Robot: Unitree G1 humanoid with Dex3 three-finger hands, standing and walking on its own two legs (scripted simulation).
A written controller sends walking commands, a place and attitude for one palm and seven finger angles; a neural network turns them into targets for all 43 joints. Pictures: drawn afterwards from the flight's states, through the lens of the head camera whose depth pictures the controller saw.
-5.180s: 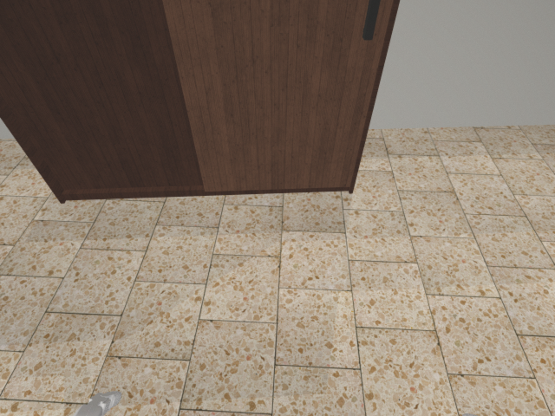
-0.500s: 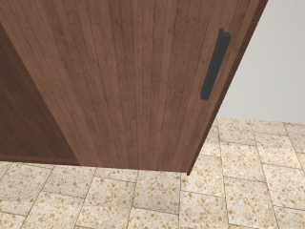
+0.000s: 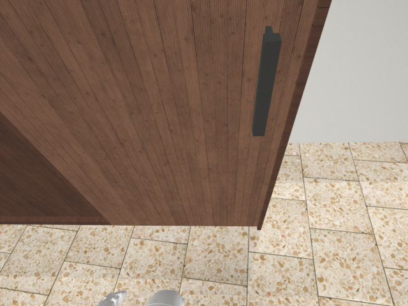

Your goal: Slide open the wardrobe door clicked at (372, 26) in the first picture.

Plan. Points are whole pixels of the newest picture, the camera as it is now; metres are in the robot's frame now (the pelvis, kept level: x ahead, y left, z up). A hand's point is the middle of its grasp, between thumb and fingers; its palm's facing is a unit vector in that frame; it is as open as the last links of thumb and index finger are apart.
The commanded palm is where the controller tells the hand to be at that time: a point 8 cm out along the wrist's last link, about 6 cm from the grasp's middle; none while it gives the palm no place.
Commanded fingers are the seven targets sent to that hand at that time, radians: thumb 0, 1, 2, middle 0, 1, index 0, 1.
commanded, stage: come to a stop and stand still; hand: right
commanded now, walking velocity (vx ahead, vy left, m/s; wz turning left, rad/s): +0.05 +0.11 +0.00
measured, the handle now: (262, 87) +0.51 -0.11 +0.14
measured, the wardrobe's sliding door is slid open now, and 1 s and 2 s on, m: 0.00 0.00 0.00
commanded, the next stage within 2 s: look again from close up in 1.24 s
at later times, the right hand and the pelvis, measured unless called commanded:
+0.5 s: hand out of the picture -0.05 -0.09 -0.15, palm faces +0.07 +0.97 -0.24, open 7.4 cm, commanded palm none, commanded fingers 0.00 -0.90 -0.90 0.20 0.30 0.20 0.30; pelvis -0.03 +0.08 +0.01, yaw -1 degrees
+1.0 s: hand out of the picture -0.04 -0.15 -0.18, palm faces +0.10 +0.98 -0.18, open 7.4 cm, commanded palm none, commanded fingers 0.00 -0.90 -0.90 0.20 0.30 0.20 0.30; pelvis -0.01 +0.02 +0.00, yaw -1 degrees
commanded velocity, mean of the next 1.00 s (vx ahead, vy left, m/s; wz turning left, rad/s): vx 0.05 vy -0.07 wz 0.00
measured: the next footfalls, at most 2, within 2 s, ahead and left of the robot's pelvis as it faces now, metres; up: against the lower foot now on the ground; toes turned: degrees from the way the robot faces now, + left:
left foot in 0.28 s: -0.03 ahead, +0.17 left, +0.00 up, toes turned +4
right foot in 0.78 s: +0.00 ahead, -0.09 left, +0.00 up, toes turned -7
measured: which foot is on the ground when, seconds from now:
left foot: up 0.00-0.26, down 0.28-1.00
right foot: down 0.00-0.28, up 0.30-0.76, down 0.78-1.00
